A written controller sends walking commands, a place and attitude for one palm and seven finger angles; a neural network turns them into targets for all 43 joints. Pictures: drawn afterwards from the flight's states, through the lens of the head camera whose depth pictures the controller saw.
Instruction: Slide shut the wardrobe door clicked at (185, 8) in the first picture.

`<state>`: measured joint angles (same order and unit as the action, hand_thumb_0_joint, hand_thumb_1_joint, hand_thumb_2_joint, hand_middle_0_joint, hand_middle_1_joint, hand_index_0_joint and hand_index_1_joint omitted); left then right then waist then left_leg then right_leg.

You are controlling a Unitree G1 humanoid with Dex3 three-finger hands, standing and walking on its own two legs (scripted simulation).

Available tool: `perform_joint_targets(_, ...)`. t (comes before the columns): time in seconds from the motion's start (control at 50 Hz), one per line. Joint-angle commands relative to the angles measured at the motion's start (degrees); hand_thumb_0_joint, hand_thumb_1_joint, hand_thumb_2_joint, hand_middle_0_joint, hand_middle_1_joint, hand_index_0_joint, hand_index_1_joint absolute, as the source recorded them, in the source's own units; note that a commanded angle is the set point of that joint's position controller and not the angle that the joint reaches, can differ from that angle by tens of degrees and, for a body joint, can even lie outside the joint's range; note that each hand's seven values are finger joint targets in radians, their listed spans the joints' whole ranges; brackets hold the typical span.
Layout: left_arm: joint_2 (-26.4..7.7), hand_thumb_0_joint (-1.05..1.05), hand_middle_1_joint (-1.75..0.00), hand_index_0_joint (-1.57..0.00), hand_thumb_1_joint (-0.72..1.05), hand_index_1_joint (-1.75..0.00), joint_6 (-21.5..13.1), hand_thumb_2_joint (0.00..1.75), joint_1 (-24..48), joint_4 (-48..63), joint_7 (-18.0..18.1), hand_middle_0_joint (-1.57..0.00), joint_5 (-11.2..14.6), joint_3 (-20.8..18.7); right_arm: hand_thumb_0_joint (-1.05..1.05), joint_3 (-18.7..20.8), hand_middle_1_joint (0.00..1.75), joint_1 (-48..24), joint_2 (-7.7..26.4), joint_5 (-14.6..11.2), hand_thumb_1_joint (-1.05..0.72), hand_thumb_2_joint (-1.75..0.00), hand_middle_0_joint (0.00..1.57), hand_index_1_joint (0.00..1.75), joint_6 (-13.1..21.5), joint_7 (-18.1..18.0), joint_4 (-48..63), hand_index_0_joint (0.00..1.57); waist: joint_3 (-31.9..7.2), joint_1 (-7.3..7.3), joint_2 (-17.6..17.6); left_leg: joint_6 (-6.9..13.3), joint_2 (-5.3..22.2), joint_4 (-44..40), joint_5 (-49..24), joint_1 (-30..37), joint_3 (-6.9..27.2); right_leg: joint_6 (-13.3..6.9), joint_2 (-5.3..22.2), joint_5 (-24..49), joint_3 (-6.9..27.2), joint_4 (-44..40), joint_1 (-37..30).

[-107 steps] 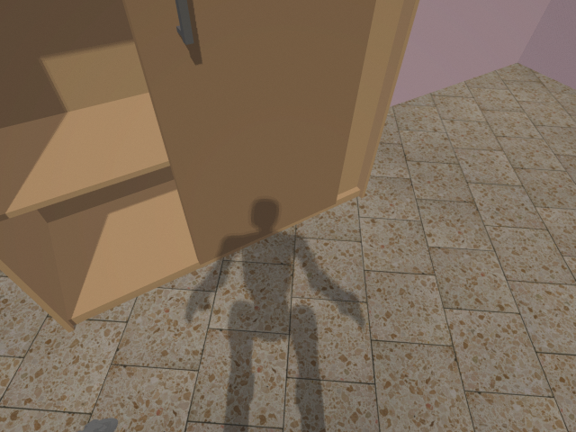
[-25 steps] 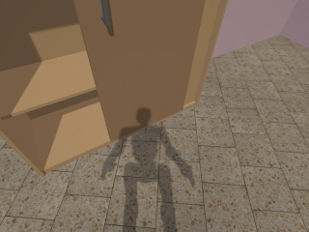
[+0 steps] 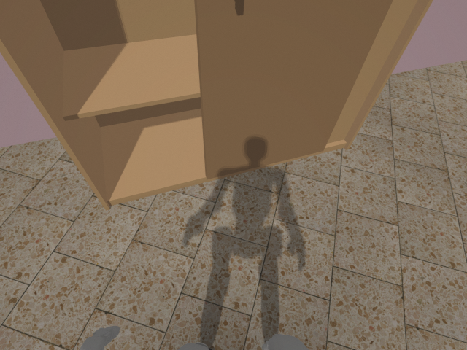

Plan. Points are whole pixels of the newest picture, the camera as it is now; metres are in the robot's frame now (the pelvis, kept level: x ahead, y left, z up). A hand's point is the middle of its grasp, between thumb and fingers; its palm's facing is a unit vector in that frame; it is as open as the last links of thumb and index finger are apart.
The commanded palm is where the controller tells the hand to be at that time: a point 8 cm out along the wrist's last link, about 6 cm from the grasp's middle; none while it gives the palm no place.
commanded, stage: turn to face it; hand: right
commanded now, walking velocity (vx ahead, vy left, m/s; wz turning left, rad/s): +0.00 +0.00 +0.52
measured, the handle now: out of the picture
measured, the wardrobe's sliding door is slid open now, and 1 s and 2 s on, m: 0.49 0.49 0.49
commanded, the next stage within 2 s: take the last steps up to it in 0.36 s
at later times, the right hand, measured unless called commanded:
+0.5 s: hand out of the picture +0.12 -0.23 -0.16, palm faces -0.26 +0.94 -0.22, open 7.4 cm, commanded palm none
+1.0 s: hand out of the picture +0.09 -0.25 -0.20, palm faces -0.22 +0.96 -0.17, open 7.3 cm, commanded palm none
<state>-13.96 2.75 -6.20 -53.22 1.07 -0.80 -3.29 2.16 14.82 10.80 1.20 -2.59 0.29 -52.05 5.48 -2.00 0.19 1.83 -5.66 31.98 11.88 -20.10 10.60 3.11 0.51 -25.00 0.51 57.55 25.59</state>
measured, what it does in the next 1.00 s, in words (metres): walks ahead, turning left: right foot, then left foot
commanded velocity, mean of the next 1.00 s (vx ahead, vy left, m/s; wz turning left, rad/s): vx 0.17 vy -0.05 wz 0.13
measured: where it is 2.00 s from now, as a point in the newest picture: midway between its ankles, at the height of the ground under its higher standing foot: (231, 282)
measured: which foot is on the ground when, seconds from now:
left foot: down 0.00-0.18, up 0.20-0.56, down 0.58-1.00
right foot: up 0.00-0.16, down 0.18-0.58, up 0.60-0.98, down 1.00-1.00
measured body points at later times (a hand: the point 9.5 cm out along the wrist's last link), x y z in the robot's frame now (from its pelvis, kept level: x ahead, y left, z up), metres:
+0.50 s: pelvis -0.02 -0.05 +0.01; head +0.01 -0.05 +0.46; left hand -0.06 +0.20 -0.13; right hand +0.13 -0.28 -0.14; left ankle -0.07 +0.08 -0.69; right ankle -0.01 -0.15 -0.73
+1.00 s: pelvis +0.11 -0.06 -0.02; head +0.13 -0.08 +0.43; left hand +0.08 +0.19 -0.15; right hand +0.10 -0.30 -0.18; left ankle -0.08 +0.07 -0.73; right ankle +0.23 -0.14 -0.74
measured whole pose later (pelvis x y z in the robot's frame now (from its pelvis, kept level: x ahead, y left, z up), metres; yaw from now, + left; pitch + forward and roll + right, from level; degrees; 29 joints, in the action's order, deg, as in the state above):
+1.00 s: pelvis +0.11 -0.06 -0.02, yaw +16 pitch -1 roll +2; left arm -11.2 -1.0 -15.4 -57.4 -2.2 -1.6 -2.9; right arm 2.7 24.7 10.5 1.7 1.8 -0.3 -64.4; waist 1.9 -0.5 -1.5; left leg -4.5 5.8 28.5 27.5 1.5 -3.2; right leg -0.7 4.6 -12.3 -6.6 37.3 25.2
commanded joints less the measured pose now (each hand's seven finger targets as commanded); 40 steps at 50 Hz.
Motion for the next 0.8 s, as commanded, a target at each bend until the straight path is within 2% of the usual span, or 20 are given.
perform_joint_targets(0.0, -4.64, 0.0, -0.3, -0.2, 0.9, -0.3, -1.87, 0.9, 1.11, 5.77, 0.6, -0.2, 0.57, -1.37, 0.0, 4.44, 0.3, 1.54, 13.98, 0.3, -0.9, -0.9, 0.2, 0.3, 1.26, -1.18, 4.48, 0.2, -10.64, -0.31, -8.2, 8.32, 12.98, -12.0, -11.84, 10.62, 19.8, 0.01, -0.62, 0.34, 0.79, -7.98, -0.39)
perform_joint_targets(0.08, -4.6, 0.0, -0.3, -0.2, 0.9, -0.3, -2.64, 0.9, -2.69, 5.89, 0.96, -0.2, 1.17, -1.24, 0.0, 4.73, 0.3, -0.68, 14.6, 0.47, -0.9, -0.9, 0.2, 0.3, 0.67, -1.15, 5.47, 0.2, -11.59, 1.21, -9.96, 6.27, 11.54, -11.51, -12.59, 8.36, 21.07, -1.44, -2.19, 1.93, 0.69, -22.65, -8.4)
perform_joint_targets(0.12, -5.67, 0.0, -0.3, -0.2, 0.9, -0.3, -3.29, 0.9, -9.02, 4.47, 1.49, -0.2, 1.25, -1.43, 0.0, 4.54, 0.3, -3.62, 13.42, 0.1, -0.9, -0.9, 0.2, 0.3, 0.35, -1.06, 6.37, 0.2, -11.76, 4.49, -8.96, 2.42, 8.22, -8.68, -4.25, -1.55, 18.13, -2.84, -0.84, 8.42, 1.52, -34.1, -21.52)
perform_joint_targets(0.14, -8.6, 0.0, -0.3, -0.2, 0.9, -0.3, -3.76, 0.9, -10.66, 4.54, 1.73, -0.2, 0.94, -1.88, 0.0, 4.16, 0.3, -3.83, 10.66, -0.14, -0.9, -0.9, 0.2, 0.3, 0.29, -0.82, 7.31, 0.2, -11.62, 5.43, 0.03, -0.03, 2.79, -1.96, 5.1, -10.57, 12.25, -5.02, 6.68, 5.84, 9.17, -40.26, -28.32)
perform_joint_targets(0.16, -13.74, 0.0, -0.3, -0.2, 0.9, -0.3, -3.64, 0.9, -8.61, 6.16, 1.64, -0.2, -0.12, -2.78, 0.0, 3.78, 0.3, -2.33, 7.59, -0.38, -0.9, -0.9, 0.2, 0.3, 0.26, -0.12, 8.17, 0.2, -8.61, 4.2, 16.19, -2.92, -3.5, 13.13, 17.5, -20.14, 1.12, -9.24, 21.38, 3.81, 24.1, -45.99, -27.88)
perform_joint_targets(0.18, -13.08, 0.0, -0.3, -0.2, 0.9, -0.3, -3.1, 0.9, -4.99, 6.98, 1.41, -0.2, -0.06, -2.46, 0.0, 4.48, 0.3, -3.67, 10.71, 0.43, -0.9, -0.9, 0.2, 0.3, 0.06, -0.34, 7.48, 0.2, -5.19, 3.79, 15.16, -4.54, 1.41, 24.38, 17.37, -17.86, -2.48, -11.67, 25.64, 2.81, 25.06, -47.05, -16.43)
perform_joint_targets(0.2, -9.45, 0.0, -0.3, -0.2, 0.9, -0.3, -3.08, 0.9, -1.7, 7.58, 1.42, -0.2, -0.4, -1.51, 0.0, 5.27, 0.3, -3.45, 11.66, 0.92, -0.9, -0.9, 0.2, 0.3, -0.13, 0.18, 5.76, 0.2, -2.06, 1.72, 8.72, -4.97, 2.49, 31.48, 13.08, -14.11, -2.65, -11.72, 20.95, 4.42, 19.66, -46.5, -8.99)
perform_joint_targets(0.22, -8.33, 0.0, -0.3, -0.2, 0.9, -0.3, -3.24, 0.9, 0.34, 8.06, 1.42, -0.2, -0.61, -0.79, 0.0, 5.13, 0.3, -1.08, 10.62, 0.78, -0.9, -0.9, 0.2, 0.3, -0.25, 0.77, 4.58, 0.2, -1.63, -0.07, 6.29, -5.04, 3.12, 36.0, 10.3, -12.57, -4.58, -11.36, 17.33, 7.41, 13.35, -45.26, -7.22)
perform_joint_targets(0.26, -7.1, 0.0, -0.3, -0.2, 0.9, -0.3, -3.81, 0.9, -0.03, 7.38, 1.38, -0.2, -0.64, -0.27, 0.0, 4.36, 0.3, 0.7, 8.73, 0.58, -0.9, -0.9, 0.2, 0.3, -0.44, 1.25, 3.54, 0.2, -2.94, -0.6, 7.48, -5.27, 4.06, 37.31, 7.78, -12.53, -6.63, -10.74, 13.6, 16.16, 5.98, -42.88, -9.63)
perform_joint_targets(0.34, -7.15, 0.0, -0.3, -0.2, 0.9, -0.3, -3.87, 0.9, -8.62, 3.91, 1.48, -0.2, -0.58, -0.52, 0.0, 2.97, 0.3, -4.12, 7.04, 0.19, -0.9, -0.9, 0.2, 0.3, -0.25, 1.07, 4.24, 0.2, -3.68, 3.09, 7.37, -5.56, 5.65, 26.59, 9.99, -13.14, -9.76, -12.27, 14.6, 29.77, 4.69, -39.6, -19.09)
perform_joint_targets(0.44, -8.92, 0.0, -0.3, -0.2, 0.9, -0.3, -3.32, 0.9, -12.59, 0.53, 1.14, -0.2, -0.83, -1.19, 0.0, 1.72, 0.3, -6.89, 5.59, -0.08, -0.9, -0.9, 0.2, 0.3, 0.08, 0.8, 4.21, 0.2, -5.7, 4.74, 10.44, -4.24, 5.75, 11.47, 13.67, -3.16, -13.39, -12.36, 16.33, 38.8, 3.2, -36.23, -20.18)
perform_joint_targets(0.5, -8.8, 0.0, -0.3, -0.2, 0.9, -0.3, -3.24, 0.9, -13.39, -1.51, 0.76, -0.2, -0.81, -0.96, 0.0, 1.41, 0.3, -2.62, 4.67, 0.03, -0.9, -0.9, 0.2, 0.3, 1.2, 0.77, 1.85, 0.2, -9.04, 2.83, 9.55, -2.66, 4.68, -1.47, 8.3, 6.91, -15.5, -10.23, 15.09, 24.93, 1.67, -33.5, -18.38)
perform_joint_targets(0.52, -7.58, 0.0, -0.3, -0.2, 0.9, -0.3, -3.33, 0.9, -13.63, -2.07, 0.47, -0.2, -0.52, -0.66, 0.0, 1.58, 0.3, -0.34, 5.56, 0.2, -0.9, -0.9, 0.2, 0.3, 1.86, 0.64, 0.59, 0.2, -9.36, 1.51, 6.48, -1.97, 5.64, -9.32, 3.97, 14.64, -14.43, -8.01, 13.12, 16.98, -0.08, -30.22, -13.21)
perform_joint_targets(0.54, -4.55, 0.0, -0.3, -0.2, 0.9, -0.3, -3.59, 0.9, -14.18, -2.18, -0.12, -0.2, 0.15, 0.08, 0.0, 2.16, 0.3, 3.52, 9.47, 0.54, -0.9, -0.9, 0.2, 0.3, 2.97, 0.1, -1.01, 0.2, -10.59, -0.09, -3.14, 0.96, 14.74, -14.66, 4.74, 27.19, -4.09, -4.73, 9.07, 6.21, -5.09, -20.31, -1.63)
perform_joint_targets(0.56, -1.23, 0.0, -0.3, -0.2, 0.9, -0.3, -3.96, 0.9, -10.79, 0.03, -0.37, -0.2, -0.01, 1.14, 0.0, 3.1, 0.3, 8.16, 14.78, 0.38, -0.9, -0.9, 0.2, 0.3, 3.46, -0.58, -2.75, 0.2, -8.14, -2.66, -16.52, 7.49, 27.74, -18.81, 2.96, 31.15, 14.29, -1.4, 2.73, -11.13, -9.22, -8.5, 12.9)
perform_joint_targets(0.58, -4.71, 0.0, -0.3, -0.2, 0.9, -0.3, -3.69, 0.9, -7.44, 0.91, -0.56, -0.2, -0.93, 0.32, 0.0, 2.92, 0.3, 11.0, 14.81, -0.21, -0.9, -0.9, 0.2, 0.3, 3.58, -1.02, -3.4, 0.2, -6.51, -4.11, -10.22, 10.98, 29.54, -19.78, 9.61, 25.32, 14.71, -1.87, 4.5, -9.35, -3.13, -3.34, 13.78)
perform_joint_targets(0.6, -3.59, 0.0, -0.3, -0.2, 0.9, -0.3, -3.6, 0.9, -6.56, 0.2, -0.97, -0.2, -0.96, 0.2, 0.0, 3.22, 0.3, 9.06, 14.0, -0.06, -0.9, -0.9, 0.2, 0.3, 4.12, -1.26, -4.17, 0.2, -3.89, -3.07, -14.75, 10.97, 27.25, -21.52, 13.1, 23.06, 15.39, -1.95, 5.07, -5.36, -2.4, -0.13, 15.59)
perform_joint_targets(0.64, -3.4, 0.0, -0.3, -0.2, 0.9, -0.3, -3.64, 0.9, -7.88, -2.11, -1.66, -0.2, -1.11, -0.27, 0.0, 2.23, 0.3, 5.64, 9.63, 0.02, -0.9, -0.9, 0.2, 0.3, 4.62, -1.43, -4.05, 0.2, 1.0, -0.49, -8.85, 9.4, 24.6, -21.71, 10.24, 18.26, 7.21, -1.67, 6.64, 2.22, -1.84, 1.93, 15.16)
perform_joint_targets(0.68, -1.55, 0.0, -0.3, -0.2, 0.9, -0.3, -3.45, 0.9, -10.28, -3.34, -2.03, -0.2, -1.07, -0.14, 0.0, 1.9, 0.3, 4.66, 7.81, 0.14, -0.9, -0.9, 0.2, 0.3, 5.6, -1.47, -4.07, 0.2, 1.83, 1.33, -7.49, 7.6, 22.7, -21.67, 0.82, 15.32, 0.16, -0.66, 6.69, 6.96, -3.42, 0.35, 12.45)
perform_joint_targets(0.78, -0.03, 0.0, -0.3, -0.2, 0.9, -0.3, -3.03, 0.9, -8.66, -2.04, -3.04, -0.2, -0.57, -0.4, 0.0, 1.72, 0.3, 7.45, 8.15, 0.21, -0.9, -0.9, 0.2, 0.3, 6.58, -1.57, -6.6, 0.2, 3.84, 1.29, -9.12, 6.18, 22.2, -23.22, -3.16, 12.89, -4.98, -0.7, 6.74, 13.51, -4.7, -4.92, 10.69)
